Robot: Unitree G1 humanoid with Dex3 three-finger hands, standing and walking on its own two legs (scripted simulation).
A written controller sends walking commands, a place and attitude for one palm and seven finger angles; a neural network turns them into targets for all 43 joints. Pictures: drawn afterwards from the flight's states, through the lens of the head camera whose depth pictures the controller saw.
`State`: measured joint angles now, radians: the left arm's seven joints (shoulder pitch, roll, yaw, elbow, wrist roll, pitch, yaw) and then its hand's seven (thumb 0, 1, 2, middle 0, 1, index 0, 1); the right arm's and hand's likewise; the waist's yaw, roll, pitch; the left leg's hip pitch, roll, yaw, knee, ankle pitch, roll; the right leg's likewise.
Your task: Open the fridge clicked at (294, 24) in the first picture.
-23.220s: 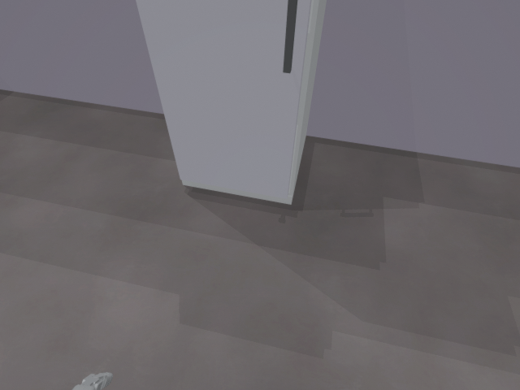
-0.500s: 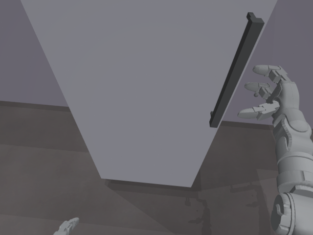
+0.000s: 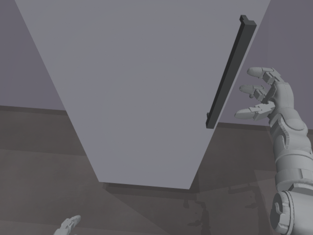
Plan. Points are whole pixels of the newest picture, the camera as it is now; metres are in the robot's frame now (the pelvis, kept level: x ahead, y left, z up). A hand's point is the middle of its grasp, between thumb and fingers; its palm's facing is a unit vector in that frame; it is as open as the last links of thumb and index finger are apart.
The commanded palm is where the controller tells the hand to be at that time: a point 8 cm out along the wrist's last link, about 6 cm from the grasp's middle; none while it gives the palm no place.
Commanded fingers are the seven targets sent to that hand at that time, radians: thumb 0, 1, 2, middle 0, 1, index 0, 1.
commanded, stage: move the hooked fingers beside the handle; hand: right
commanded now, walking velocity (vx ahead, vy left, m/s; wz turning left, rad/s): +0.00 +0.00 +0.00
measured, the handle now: (223, 82) +0.49 -0.12 +0.16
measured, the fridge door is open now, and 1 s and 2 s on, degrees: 0 0 0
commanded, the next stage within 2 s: feel for the door with the fingertips in 0.72 s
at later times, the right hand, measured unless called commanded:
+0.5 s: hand (253, 96) +0.44 -0.18 +0.17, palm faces -0.01 +1.00 +0.03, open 14.0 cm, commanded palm +0.41 -0.24 +0.17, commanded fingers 0.00 0.50 -0.30 0.30 1.20 0.30 1.20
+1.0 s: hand (249, 98) +0.43 -0.17 +0.16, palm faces -0.04 +1.00 +0.02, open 14.0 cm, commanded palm +0.40 -0.22 +0.16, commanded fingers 0.00 0.50 -0.30 0.30 1.20 0.30 1.20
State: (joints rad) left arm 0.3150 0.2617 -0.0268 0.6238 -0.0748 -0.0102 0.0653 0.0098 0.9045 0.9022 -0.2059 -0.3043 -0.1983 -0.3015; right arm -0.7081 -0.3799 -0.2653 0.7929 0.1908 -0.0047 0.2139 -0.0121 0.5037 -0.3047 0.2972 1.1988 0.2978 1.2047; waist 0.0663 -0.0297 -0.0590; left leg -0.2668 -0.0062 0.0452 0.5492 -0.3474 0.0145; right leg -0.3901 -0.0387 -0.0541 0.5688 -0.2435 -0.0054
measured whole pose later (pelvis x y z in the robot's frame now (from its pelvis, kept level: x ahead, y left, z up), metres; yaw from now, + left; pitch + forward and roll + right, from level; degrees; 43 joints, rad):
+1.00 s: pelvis +0.00 -0.01 +0.00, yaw +0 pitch +4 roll +1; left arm 0.31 0.26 -0.02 0.63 -0.07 -0.03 0.06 0.01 0.90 0.90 -0.21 -0.30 -0.20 -0.30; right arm -0.69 -0.33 -0.23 0.72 0.20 -0.01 0.20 -0.01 0.51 -0.30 0.29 1.20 0.30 1.20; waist 0.06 -0.03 -0.06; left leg -0.28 0.00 0.05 0.55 -0.34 0.00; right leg -0.42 -0.03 -0.05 0.59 -0.25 -0.02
